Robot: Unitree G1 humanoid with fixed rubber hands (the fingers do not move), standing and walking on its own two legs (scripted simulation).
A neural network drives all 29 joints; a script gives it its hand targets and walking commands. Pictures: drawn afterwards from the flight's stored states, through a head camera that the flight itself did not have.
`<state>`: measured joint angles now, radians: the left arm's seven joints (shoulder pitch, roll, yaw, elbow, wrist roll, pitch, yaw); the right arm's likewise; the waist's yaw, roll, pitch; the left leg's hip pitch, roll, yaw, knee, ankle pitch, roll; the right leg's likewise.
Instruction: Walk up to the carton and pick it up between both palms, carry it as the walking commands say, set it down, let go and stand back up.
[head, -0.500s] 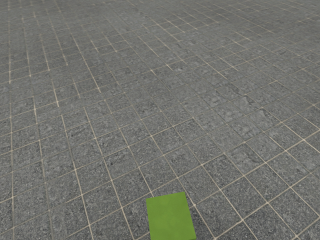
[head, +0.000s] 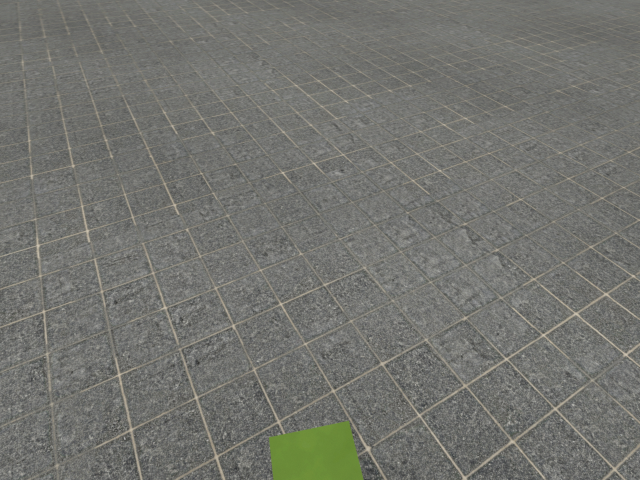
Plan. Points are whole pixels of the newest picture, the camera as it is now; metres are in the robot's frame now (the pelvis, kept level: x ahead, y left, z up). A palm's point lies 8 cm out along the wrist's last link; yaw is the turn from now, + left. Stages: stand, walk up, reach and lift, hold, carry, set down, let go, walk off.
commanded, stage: walk up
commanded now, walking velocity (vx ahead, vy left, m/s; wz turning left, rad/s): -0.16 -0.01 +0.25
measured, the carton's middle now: out of the picture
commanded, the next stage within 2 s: none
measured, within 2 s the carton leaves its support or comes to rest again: neither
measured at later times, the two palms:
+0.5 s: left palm out of the picture -0.08 +0.19 -0.12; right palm out of the picture -0.07 -0.31 -0.16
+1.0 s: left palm out of the picture -0.24 +0.13 -0.14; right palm out of the picture -0.21 -0.32 -0.16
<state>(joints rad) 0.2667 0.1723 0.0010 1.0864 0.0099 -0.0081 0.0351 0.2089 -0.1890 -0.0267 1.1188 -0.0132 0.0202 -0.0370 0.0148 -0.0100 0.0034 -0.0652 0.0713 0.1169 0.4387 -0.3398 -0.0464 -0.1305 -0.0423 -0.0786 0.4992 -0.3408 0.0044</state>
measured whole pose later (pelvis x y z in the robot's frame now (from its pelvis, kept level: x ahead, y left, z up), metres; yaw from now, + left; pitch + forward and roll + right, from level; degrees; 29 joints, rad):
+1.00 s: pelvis -0.21 -0.11 +0.00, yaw +7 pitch -2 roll +2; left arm 0.31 0.17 0.03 1.07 0.03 0.03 0.00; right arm 0.36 -0.16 -0.01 1.10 -0.04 0.00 -0.01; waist 0.00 0.02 -0.03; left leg -0.13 0.01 0.09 0.50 -0.36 0.01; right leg -0.23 -0.02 -0.07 0.58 -0.33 -0.04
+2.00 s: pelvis -0.11 -0.07 +0.00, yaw +8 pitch -3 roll +2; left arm 0.30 0.13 0.02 1.11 0.01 0.00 0.05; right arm 0.22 -0.16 -0.02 1.13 -0.01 0.02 -0.03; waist -0.02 -0.02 0.02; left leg -0.24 0.02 0.08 0.48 -0.18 -0.01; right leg 0.03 -0.05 -0.07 0.45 -0.42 0.01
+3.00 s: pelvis -0.13 -0.09 -0.02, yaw +6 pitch +6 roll +1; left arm 0.24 0.19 -0.03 0.80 -0.05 0.25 0.07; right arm 0.13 -0.17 0.08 0.86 0.10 0.22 -0.07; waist 0.02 -0.04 -0.03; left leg -0.54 0.06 0.06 0.67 -0.23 -0.03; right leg -0.33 -0.01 -0.03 0.72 -0.50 -0.02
